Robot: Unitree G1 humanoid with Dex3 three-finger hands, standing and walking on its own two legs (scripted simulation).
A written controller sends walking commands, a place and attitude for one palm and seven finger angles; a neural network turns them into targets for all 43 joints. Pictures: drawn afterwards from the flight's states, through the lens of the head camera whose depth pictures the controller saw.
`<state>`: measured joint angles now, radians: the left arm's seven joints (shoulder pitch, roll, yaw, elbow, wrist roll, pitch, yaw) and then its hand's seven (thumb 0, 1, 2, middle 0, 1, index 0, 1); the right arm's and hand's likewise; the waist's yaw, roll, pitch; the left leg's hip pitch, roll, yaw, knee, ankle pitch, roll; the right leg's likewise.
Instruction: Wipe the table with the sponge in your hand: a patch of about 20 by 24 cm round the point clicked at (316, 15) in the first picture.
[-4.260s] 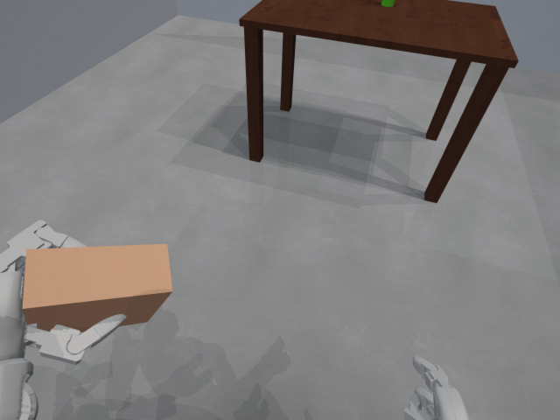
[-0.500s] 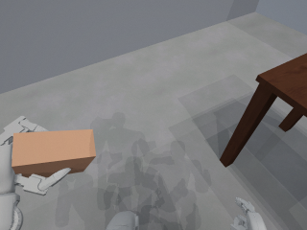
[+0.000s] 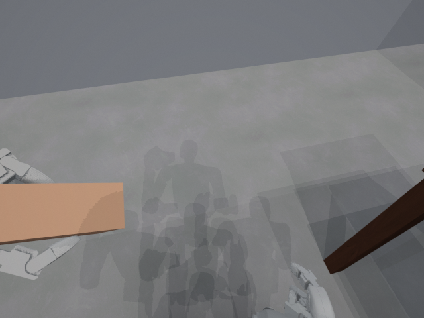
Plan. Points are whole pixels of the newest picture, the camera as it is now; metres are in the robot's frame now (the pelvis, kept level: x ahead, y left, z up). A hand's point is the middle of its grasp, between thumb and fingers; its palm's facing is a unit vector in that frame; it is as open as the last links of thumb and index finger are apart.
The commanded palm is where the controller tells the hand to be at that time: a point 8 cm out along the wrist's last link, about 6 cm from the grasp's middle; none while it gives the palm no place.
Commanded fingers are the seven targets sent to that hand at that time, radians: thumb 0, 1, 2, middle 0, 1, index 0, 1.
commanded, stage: turn to face it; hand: left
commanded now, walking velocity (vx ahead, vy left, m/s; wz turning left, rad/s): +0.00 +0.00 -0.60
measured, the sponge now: (75, 213) +0.21 +0.20 +0.17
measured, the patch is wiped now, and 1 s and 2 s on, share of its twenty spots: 0.00 0.00 0.00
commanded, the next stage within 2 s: none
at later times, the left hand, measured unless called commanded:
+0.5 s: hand (116, 177) +0.27 +0.17 +0.17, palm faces +0.21 -0.88 -0.44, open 9.8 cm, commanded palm +0.23 +0.21 +0.18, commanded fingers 0.00 0.10 1.30 -1.20 -1.60 -1.20 -1.60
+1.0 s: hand (233, 205) +0.25 +0.00 +0.16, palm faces -0.17 -0.81 -0.57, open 9.8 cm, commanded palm +0.22 +0.08 +0.18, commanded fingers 0.00 0.10 1.30 -1.20 -1.60 -1.20 -1.60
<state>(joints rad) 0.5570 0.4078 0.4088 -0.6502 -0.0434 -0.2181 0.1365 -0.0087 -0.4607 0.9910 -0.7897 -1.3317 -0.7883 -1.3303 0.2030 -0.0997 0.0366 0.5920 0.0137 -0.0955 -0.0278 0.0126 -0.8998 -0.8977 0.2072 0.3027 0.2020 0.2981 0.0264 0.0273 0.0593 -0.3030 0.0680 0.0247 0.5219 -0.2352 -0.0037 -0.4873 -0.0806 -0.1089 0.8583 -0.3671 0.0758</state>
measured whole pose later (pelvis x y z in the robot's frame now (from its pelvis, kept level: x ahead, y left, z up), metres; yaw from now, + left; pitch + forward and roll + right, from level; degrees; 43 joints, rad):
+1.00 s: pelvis -0.06 -0.07 -0.01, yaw -32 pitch +0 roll +2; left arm 0.57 0.42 0.41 -0.60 -0.05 -0.17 0.13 -0.01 -0.47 1.00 -0.78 -1.34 -0.78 -1.34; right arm 0.12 -0.24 -0.02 0.57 0.01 0.05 -0.01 0.01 -0.90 -0.90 0.20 0.30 0.20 0.30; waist -0.03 0.02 0.15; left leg -0.52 0.08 0.04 1.17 -0.43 -0.11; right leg -0.36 0.05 -0.03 0.54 -0.19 -0.09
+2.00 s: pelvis -0.20 -0.03 -0.01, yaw -65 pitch +2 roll +2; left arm 0.49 0.39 0.37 -0.57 -0.04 -0.16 0.14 -0.01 -0.47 1.01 -0.77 -1.35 -0.77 -1.35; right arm 0.16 -0.27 -0.03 0.51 0.01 0.07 -0.02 0.01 -0.91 -0.90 0.20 0.30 0.19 0.30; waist 0.01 -0.05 0.04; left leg -0.25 0.03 0.06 0.51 -0.32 -0.03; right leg -0.44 0.13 0.10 0.52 -0.12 -0.08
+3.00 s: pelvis -0.33 +0.04 -0.01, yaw -91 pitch -1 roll +2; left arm 0.41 0.34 0.33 -0.48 -0.02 -0.17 0.13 -0.01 -0.47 1.01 -0.77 -1.35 -0.77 -1.35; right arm 0.15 -0.17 0.04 0.60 0.01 -0.04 -0.02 0.01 -0.90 -0.90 0.21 0.30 0.20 0.30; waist 0.01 0.05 0.10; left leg -0.40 0.07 0.02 1.00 -0.45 -0.06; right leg -0.36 0.04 -0.09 0.61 -0.25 -0.11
